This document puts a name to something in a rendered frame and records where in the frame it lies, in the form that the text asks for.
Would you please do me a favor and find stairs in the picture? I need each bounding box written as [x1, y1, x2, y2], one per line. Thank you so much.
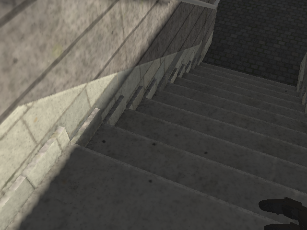
[86, 62, 307, 225]

